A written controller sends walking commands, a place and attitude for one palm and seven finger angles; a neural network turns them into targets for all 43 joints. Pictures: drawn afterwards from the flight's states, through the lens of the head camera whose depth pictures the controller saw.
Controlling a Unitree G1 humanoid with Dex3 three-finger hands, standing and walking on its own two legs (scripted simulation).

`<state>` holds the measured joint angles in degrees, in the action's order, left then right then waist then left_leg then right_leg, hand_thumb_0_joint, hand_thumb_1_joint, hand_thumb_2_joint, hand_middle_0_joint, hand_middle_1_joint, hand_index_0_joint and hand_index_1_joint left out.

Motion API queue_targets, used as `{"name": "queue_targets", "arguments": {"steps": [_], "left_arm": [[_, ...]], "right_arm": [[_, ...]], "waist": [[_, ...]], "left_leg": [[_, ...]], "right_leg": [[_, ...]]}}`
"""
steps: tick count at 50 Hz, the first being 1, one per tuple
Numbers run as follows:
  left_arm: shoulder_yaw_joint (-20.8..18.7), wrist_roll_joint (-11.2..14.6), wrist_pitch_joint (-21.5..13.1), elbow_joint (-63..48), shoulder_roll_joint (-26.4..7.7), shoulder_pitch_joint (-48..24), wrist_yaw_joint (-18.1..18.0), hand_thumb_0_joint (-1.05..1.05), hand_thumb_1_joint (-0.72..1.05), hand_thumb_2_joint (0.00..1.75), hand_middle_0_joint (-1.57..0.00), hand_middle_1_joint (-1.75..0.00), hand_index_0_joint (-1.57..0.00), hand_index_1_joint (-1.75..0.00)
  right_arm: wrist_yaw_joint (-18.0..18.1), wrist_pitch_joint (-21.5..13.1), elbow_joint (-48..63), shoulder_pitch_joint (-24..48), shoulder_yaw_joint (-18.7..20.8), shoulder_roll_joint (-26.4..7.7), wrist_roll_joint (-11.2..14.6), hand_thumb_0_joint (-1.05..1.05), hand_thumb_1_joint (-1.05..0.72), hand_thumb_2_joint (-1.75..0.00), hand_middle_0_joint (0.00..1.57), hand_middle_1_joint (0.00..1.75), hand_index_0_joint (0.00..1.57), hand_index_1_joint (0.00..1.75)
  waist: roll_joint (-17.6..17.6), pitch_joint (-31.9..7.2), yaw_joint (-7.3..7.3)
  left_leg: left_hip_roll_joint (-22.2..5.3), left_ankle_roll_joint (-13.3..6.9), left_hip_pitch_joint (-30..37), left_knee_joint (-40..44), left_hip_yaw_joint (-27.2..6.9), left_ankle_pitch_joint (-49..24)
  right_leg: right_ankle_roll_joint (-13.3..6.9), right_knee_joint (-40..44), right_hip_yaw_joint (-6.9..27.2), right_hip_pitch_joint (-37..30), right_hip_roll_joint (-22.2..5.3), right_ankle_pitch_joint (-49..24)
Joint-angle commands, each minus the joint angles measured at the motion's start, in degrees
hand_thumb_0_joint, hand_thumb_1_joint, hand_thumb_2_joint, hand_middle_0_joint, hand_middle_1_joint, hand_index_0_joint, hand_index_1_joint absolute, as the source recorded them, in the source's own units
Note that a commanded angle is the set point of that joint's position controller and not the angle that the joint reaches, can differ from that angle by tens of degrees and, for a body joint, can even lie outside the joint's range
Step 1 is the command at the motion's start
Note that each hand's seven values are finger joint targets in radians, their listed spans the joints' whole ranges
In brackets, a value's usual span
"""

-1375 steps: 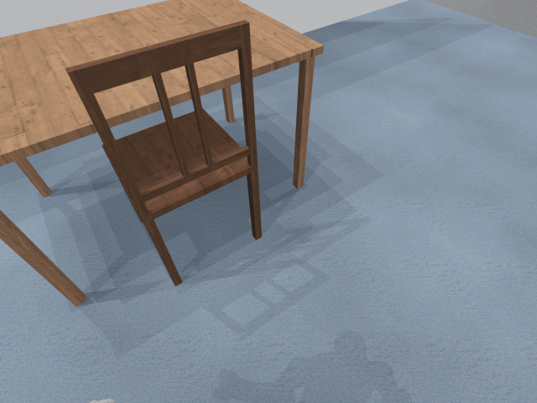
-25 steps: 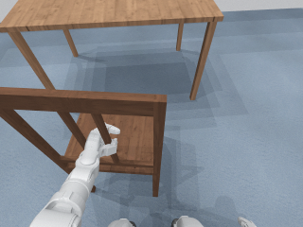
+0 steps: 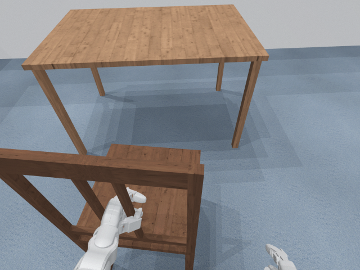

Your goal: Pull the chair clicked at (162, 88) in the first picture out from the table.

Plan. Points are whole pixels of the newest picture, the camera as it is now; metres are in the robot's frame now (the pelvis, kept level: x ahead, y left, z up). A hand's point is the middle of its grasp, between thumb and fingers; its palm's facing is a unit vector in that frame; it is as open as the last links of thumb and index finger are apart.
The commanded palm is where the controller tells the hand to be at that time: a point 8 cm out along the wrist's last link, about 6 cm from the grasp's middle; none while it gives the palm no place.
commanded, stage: stop walking, hand still on the chair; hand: left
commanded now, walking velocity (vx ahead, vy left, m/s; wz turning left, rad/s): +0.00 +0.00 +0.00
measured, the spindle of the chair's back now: (98, 209) +0.28 +0.23 -0.07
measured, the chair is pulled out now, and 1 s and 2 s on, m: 0.63 0.63 0.63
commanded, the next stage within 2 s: open the thumb and straighten the fingers in 0.32 s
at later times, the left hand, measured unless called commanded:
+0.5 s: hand (137, 217) +0.26 +0.13 -0.06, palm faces +0.01 -0.99 -0.16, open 5.3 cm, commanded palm +0.23 +0.18 -0.04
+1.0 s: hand (131, 213) +0.27 +0.14 -0.06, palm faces +0.01 -0.99 -0.17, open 15.5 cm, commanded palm +0.24 +0.19 -0.03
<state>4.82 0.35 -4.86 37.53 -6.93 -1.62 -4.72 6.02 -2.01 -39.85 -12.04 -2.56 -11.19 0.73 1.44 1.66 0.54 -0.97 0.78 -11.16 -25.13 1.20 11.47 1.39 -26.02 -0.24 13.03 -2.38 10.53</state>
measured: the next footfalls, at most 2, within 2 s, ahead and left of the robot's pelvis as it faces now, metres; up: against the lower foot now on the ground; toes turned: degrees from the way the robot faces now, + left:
none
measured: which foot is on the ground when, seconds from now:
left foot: down 0.00-1.00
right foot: down 0.00-1.00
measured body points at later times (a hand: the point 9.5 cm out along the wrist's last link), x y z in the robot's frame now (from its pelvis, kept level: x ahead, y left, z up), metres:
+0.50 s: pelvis +0.02 -0.01 +0.00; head +0.02 -0.02 +0.45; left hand +0.25 +0.18 -0.04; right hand +0.17 -0.25 -0.10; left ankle +0.03 +0.13 -0.74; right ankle +0.04 -0.13 -0.74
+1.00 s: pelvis +0.03 +0.00 -0.03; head +0.06 -0.02 +0.41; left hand +0.26 +0.20 -0.04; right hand +0.21 -0.24 -0.12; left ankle +0.02 +0.13 -0.74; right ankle +0.04 -0.13 -0.74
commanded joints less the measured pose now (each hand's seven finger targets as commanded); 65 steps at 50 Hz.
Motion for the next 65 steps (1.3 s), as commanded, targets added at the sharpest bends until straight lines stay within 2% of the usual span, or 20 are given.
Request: {"name": "queue_targets", "arguments": {"steps": [1,4,6,13,21,22,23,24,25,29,32,33,40,44,47,48,51,52,55,65], "left_arm": [[-2.56,0.04,-3.46,-14.75,-7.15,-11.74,-1.08,0.0,0.9,0.9,-0.5,-1.45,-0.5,-1.45],[-2.14,0.19,-3.14,-16.12,-6.7,-10.47,-1.02,0.0,0.9,0.9,-0.5,-1.45,-0.5,-1.45],[-2.32,0.29,-2.9,-17.01,-7.09,-9.72,-1.04,0.0,0.9,0.9,-0.5,-1.45,-0.5,-1.45],[-2.03,0.72,-2.17,-18.09,-6.77,-7.89,-0.99,0.0,0.9,0.9,-0.5,-1.45,-0.5,-1.45],[-3.54,0.97,-1.88,-17.19,-8.44,-5.75,-1.33,0.0,0.9,0.9,-0.5,-1.45,-0.5,-1.45],[0.2,2.94,0.95,-13.55,-3.81,-1.77,0.45,0.0,0.78,0.84,-0.5,-1.45,-0.5,-1.45],[-3.58,3.37,0.53,-20.05,-7.6,-6.12,1.17,0.0,0.66,0.78,-0.5,-1.45,-0.5,-1.45],[-5.22,3.37,0.1,-24.36,-9.69,-5.0,1.68,0.0,0.54,0.73,-0.5,-1.45,-0.5,-1.45],[-4.36,3.24,0.71,-25.59,-9.38,-1.84,2.09,0.0,0.42,0.67,-0.5,-1.45,-0.5,-1.45],[-2.59,2.99,3.48,-29.39,-6.98,0.59,2.79,0.0,-0.07,0.43,-0.5,-1.45,-0.5,-1.45],[-2.32,3.21,6.11,-31.49,-6.49,0.68,2.6,0.0,-0.43,0.26,-0.47,-1.38,-0.47,-1.38],[-6.46,3.27,6.42,-35.2,-11.04,-0.82,2.17,0.0,-0.55,0.2,-0.45,-1.3,-0.45,-1.3],[-5.04,3.95,11.04,-37.52,-8.56,1.78,3.15,0.0,-0.55,0.2,-0.27,-0.8,-0.27,-0.8],[-4.68,3.54,11.9,-41.23,-8.47,4.05,3.81,0.0,-0.55,0.2,-0.18,-0.51,-0.18,-0.51],[-6.51,3.19,12.74,-42.06,-10.28,6.43,3.44,0.0,-0.55,0.2,-0.1,-0.29,-0.1,-0.29],[-5.03,3.23,13.07,-42.56,-8.53,8.18,3.63,0.0,-0.55,0.2,-0.07,-0.22,-0.07,-0.22],[-4.31,2.69,13.32,-46.98,-8.77,9.61,3.47,0.0,-0.55,0.2,0.0,0.0,0.0,0.0],[-3.05,2.73,13.66,-47.45,-7.34,11.99,3.45,0.0,-0.55,0.2,0.0,0.0,0.0,0.0],[-4.16,2.59,14.7,-47.61,-8.65,12.59,3.13,0.0,-0.55,0.2,0.0,0.0,0.0,0.0],[-4.46,1.89,15.32,-52.71,-9.1,21.07,2.47,0.0,-0.55,0.2,0.0,0.0,0.0,0.0]], "right_arm": [[0.85,-2.5,7.54,4.73,2.61,-7.39,-0.05,0.0,-0.9,-0.9,0.2,0.3,0.2,0.3],[0.83,-1.69,8.13,5.22,2.61,-7.24,0.02,0.0,-0.9,-0.9,0.2,0.3,0.2,0.3],[0.93,-1.3,8.22,5.38,2.62,-7.31,0.1,0.0,-0.9,-0.9,0.2,0.3,0.2,0.3],[1.1,0.23,9.34,6.07,2.31,-6.99,0.24,0.0,-0.9,-0.9,0.2,0.3,0.2,0.3],[1.34,1.21,9.56,6.17,2.34,-7.16,0.33,0.0,-0.9,-0.9,0.2,0.3,0.2,0.3],[-0.77,0.35,9.7,5.67,3.31,-9.81,2.5,0.0,-0.9,-0.9,0.2,0.3,0.2,0.3],[-1.63,-0.39,10.73,6.31,3.64,-10.02,2.68,0.0,-0.9,-0.9,0.2,0.3,0.2,0.3],[-2.05,-1.52,11.76,6.86,4.33,-9.71,2.58,0.0,-0.9,-0.9,0.2,0.3,0.2,0.3],[-2.46,-2.31,12.22,6.83,4.18,-9.51,2.46,0.0,-0.9,-0.9,0.2,0.3,0.2,0.3],[-3.2,-4.85,13.51,6.2,3.9,-9.3,2.17,0.0,-0.9,-0.9,0.2,0.3,0.2,0.3],[-2.85,-6.04,14.25,5.85,4.0,-9.9,2.03,0.0,-0.9,-0.9,0.2,0.3,0.2,0.3],[-2.53,-6.43,14.56,5.46,4.24,-10.42,1.98,0.0,-0.9,-0.9,0.2,0.3,0.2,0.3],[-1.07,-8.31,15.17,4.11,3.95,-10.77,1.48,0.0,-0.9,-0.9,0.2,0.3,0.2,0.3],[-0.73,-9.32,15.69,3.01,3.83,-10.63,1.28,0.0,-0.9,-0.9,0.2,0.3,0.2,0.3],[-0.66,-9.48,15.82,2.17,3.83,-10.71,1.05,0.0,-0.9,-0.9,0.2,0.3,0.2,0.3],[-0.71,-9.5,16.34,2.25,3.73,-10.36,1.06,0.0,-0.9,-0.9,0.2,0.3,0.2,0.3],[-0.71,-9.79,17.09,2.05,3.74,-10.19,1.02,0.0,-0.9,-0.9,0.2,0.3,0.2,0.3],[-0.8,-9.95,17.51,1.79,3.68,-9.95,0.93,0.0,-0.9,-0.9,0.2,0.3,0.2,0.3],[-0.52,-9.63,17.55,1.52,3.7,-10.31,0.87,0.0,-0.9,-0.9,0.2,0.3,0.2,0.3],[0.04,-9.2,18.85,1.24,3.82,-9.54,0.82,0.0,-0.9,-0.9,0.2,0.3,0.2,0.3]], "waist": [[0.05,-12.24,-0.43],[-1.81,-12.96,-0.26],[0.14,-12.6,-0.22],[-1.62,-12.16,-0.19],[-0.37,-9.3,-0.49],[-7.14,-5.76,3.83],[-8.64,-7.44,2.13],[-4.72,-10.85,1.37],[-0.94,-10.32,1.08],[0.22,-11.01,1.58],[-2.04,-12.0,1.78],[-1.19,-14.63,0.95],[-4.88,-15.13,1.68],[-2.0,-17.13,1.43],[-2.5,-17.41,1.2],[-3.04,-17.05,1.24],[-0.18,-18.21,1.05],[-1.42,-18.25,1.19],[-3.19,-16.62,1.65],[-0.9,-16.76,0.86]], "left_leg": [[-5.28,-1.93,6.1,3.58,-4.59,-12.21],[-5.28,-1.73,6.53,2.93,-4.31,-13.78],[-5.32,-1.71,7.07,3.12,-4.14,-14.44],[-5.17,-1.76,6.89,3.17,-4.17,-13.11],[-4.79,-1.96,5.41,4.2,-4.41,-7.32],[-2.47,-1.73,-1.35,1.96,-1.96,-0.73],[-1.74,-2.03,-4.67,0.66,-1.92,1.29],[-1.02,-2.15,-4.83,-1.02,-1.31,2.36],[-0.85,-1.9,-5.92,-1.77,-1.41,3.04],[-0.33,-1.93,-9.7,-6.08,-1.4,4.45],[-0.27,-1.93,-11.91,-8.21,-1.91,5.56],[-0.16,-1.93,-11.59,-8.56,-2.04,4.87],[-0.12,-1.94,-13.77,-12.1,-2.45,2.16],[0.13,-1.75,-13.26,-14.07,-2.37,-1.33],[0.15,-1.71,-13.68,-15.2,-2.64,-3.08],[0.22,-1.76,-13.97,-15.46,-2.48,-3.06],[0.13,-1.6,-13.23,-16.2,-2.64,-5.21],[0.1,-1.69,-13.34,-16.63,-2.66,-5.64],[0.14,-1.84,-15.17,-17.49,-2.8,-5.1],[0.37,-1.7,-16.6,-19.26,-2.82,-5.35]], "right_leg": [[-2.64,3.8,3.41,-3.38,-4.11,-8.54],[-2.87,3.69,3.18,-4.5,-4.45,-11.43],[-2.95,3.8,3.16,-4.15,-4.49,-11.66],[-2.97,4.74,2.73,-4.58,-4.79,-11.17],[-2.85,7.23,2.99,-2.32,-4.83,-3.7],[-2.26,2.56,-2.45,1.06,-2.17,-0.4],[-2.33,1.17,-2.39,1.22,-1.65,0.32],[-2.34,-0.05,-1.77,1.2,-1.53,1.64],[-2.7,-0.98,-1.63,1.81,-1.57,2.43],[-2.46,-4.51,-2.05,6.82,-0.76,4.16],[-2.14,-6.73,-2.5,9.28,-0.5,5.62],[-2.19,-7.3,-2.24,8.25,-0.6,5.06],[-1.74,-10.46,-3.24,10.59,-0.35,2.16],[-1.76,-12.63,-3.57,10.92,-0.52,-1.37],[-1.8,-13.71,-3.74,11.16,-0.51,-3.19],[-1.63,-13.85,-3.88,11.47,-0.56,-3.39],[-1.91,-14.84,-4.02,11.43,-0.76,-4.67],[-1.78,-15.06,-4.18,11.46,-0.77,-5.39],[-1.72,-15.34,-4.18,12.17,-0.6,-6.0],[-2.01,-16.98,-4.34,13.03,-0.8,-5.92]]}}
